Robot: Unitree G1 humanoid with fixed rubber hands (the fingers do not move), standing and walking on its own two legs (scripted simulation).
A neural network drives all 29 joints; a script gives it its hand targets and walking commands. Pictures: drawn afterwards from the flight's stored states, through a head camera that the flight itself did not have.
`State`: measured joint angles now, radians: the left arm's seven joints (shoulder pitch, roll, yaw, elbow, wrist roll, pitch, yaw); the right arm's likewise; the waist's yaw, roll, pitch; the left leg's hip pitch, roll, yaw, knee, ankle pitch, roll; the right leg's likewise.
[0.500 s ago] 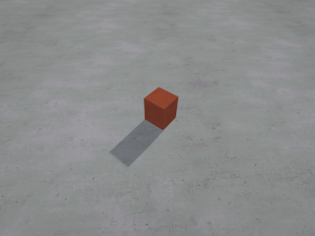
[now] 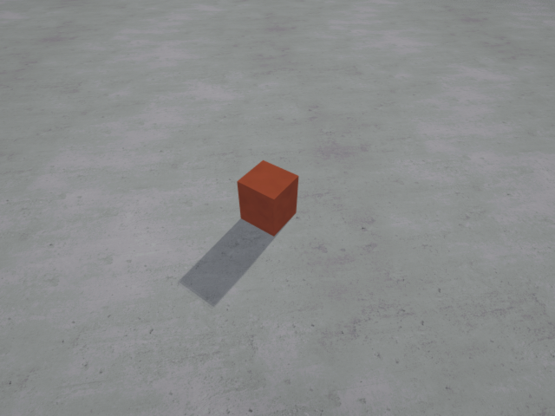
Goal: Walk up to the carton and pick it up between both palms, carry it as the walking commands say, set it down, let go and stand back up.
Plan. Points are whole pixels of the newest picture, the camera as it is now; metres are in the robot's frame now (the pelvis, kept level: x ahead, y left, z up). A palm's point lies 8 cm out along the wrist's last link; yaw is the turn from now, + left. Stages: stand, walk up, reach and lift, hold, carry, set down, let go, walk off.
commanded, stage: walk up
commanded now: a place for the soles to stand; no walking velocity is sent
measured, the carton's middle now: (268, 198) +1.24 +0.02 -0.65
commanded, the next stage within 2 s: none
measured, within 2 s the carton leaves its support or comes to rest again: neither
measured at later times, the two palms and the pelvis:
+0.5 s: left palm out of the picture +0.17 +0.33 -0.09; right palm (446, 292) +0.36 -0.31 -0.07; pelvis +0.17 -0.01 -0.02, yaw +1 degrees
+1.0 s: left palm (122, 243) +0.48 +0.31 -0.06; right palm (447, 270) +0.44 -0.36 -0.11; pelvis +0.37 -0.03 -0.02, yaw -1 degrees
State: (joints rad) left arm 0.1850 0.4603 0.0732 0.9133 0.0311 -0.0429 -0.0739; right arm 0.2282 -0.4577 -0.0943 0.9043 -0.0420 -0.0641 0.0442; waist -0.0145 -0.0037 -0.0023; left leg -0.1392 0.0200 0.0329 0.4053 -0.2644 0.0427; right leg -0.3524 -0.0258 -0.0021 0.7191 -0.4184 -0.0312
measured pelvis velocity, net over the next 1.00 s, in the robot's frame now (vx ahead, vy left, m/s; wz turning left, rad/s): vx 0.37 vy -0.03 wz -0.01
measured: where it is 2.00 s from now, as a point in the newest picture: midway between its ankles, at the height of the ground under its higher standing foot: (268, 309)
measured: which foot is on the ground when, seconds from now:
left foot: down 0.00-0.08, up 0.10-0.48, down 0.50-0.88, up 0.90-1.00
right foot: up 0.00-0.06, down 0.08-0.52, up 0.54-0.84, down 0.86-1.00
